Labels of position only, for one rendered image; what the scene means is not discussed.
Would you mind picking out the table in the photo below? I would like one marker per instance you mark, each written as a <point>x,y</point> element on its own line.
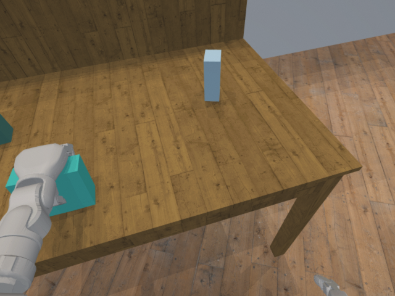
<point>123,81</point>

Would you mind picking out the sponge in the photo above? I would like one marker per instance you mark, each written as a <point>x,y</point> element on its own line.
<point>74,183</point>

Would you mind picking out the right robot hand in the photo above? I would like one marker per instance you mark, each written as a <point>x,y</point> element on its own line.
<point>329,287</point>

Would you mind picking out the left robot hand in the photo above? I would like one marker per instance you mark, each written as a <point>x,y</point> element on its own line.
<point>47,160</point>

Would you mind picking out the robot left forearm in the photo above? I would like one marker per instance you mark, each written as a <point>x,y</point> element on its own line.
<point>22,230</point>

